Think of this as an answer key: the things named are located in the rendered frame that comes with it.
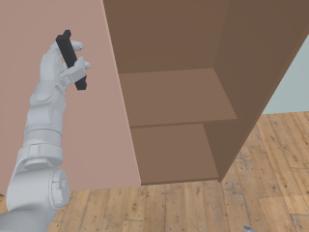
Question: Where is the robot left hand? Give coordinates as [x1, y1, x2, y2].
[40, 41, 91, 91]

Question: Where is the handle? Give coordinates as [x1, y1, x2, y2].
[55, 29, 87, 91]

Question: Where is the wardrobe door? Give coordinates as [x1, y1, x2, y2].
[0, 0, 141, 196]

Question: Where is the left robot upper arm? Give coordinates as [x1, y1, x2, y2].
[0, 166, 70, 232]

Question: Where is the robot left forearm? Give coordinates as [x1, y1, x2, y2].
[6, 79, 67, 211]

